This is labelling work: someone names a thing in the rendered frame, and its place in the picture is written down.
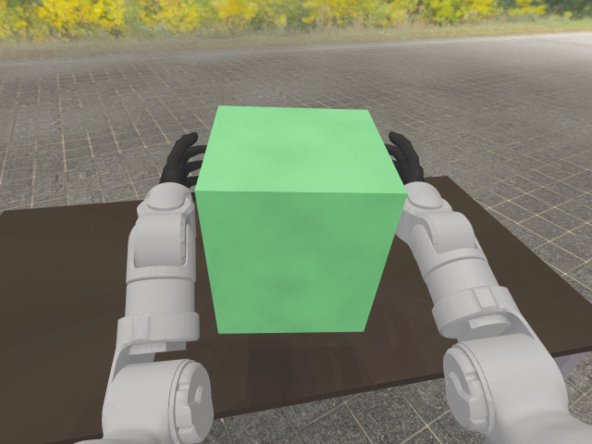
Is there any robot right hand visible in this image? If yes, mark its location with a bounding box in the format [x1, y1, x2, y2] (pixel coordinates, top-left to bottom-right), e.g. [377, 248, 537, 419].
[384, 131, 425, 185]

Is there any robot left forearm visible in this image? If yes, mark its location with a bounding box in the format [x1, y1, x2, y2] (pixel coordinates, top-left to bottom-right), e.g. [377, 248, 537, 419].
[102, 182, 200, 433]

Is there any table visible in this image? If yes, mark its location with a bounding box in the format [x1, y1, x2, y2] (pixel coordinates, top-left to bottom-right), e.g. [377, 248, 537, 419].
[0, 176, 592, 444]

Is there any robot left upper arm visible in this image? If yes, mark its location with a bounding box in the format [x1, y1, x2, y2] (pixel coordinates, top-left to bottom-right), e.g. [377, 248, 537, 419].
[74, 359, 214, 444]

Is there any robot right forearm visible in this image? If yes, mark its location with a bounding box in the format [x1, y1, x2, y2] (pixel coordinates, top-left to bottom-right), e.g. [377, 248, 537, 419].
[395, 181, 568, 407]

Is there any robot left hand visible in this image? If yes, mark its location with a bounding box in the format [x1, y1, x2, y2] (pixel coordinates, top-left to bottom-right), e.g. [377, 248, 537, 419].
[159, 132, 207, 201]

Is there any carton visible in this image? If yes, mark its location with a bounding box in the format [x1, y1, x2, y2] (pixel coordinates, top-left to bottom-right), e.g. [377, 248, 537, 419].
[195, 105, 408, 334]

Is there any robot right upper arm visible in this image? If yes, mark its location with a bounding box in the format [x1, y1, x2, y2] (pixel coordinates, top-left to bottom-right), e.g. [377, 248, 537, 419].
[443, 333, 592, 444]

